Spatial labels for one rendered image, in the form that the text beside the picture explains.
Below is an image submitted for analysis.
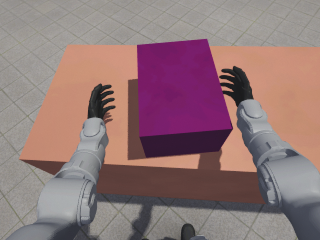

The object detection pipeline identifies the right robot hand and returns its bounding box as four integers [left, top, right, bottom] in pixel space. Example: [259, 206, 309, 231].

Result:
[219, 66, 254, 107]

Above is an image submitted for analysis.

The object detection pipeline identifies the right robot upper arm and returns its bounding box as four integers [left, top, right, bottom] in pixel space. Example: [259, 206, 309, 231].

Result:
[256, 155, 320, 240]

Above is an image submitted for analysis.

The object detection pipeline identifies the pedestal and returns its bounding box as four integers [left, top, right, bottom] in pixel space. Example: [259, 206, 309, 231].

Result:
[19, 44, 320, 204]

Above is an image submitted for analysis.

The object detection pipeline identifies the carton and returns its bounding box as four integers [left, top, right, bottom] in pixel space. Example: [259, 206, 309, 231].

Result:
[137, 39, 233, 158]

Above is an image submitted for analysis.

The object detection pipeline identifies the left robot hand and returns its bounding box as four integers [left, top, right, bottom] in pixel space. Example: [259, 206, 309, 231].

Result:
[87, 83, 116, 120]

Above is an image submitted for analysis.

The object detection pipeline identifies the right robot foot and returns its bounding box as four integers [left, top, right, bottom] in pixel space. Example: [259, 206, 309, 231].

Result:
[181, 223, 196, 240]

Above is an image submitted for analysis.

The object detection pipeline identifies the right robot forearm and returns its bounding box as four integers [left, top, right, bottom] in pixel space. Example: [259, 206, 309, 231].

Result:
[236, 99, 320, 179]

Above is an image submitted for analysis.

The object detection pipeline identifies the left robot upper arm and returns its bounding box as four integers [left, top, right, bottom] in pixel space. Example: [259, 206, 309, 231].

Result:
[5, 177, 97, 240]

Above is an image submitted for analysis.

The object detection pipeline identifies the left robot forearm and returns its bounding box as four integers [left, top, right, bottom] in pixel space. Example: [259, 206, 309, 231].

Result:
[36, 117, 109, 218]

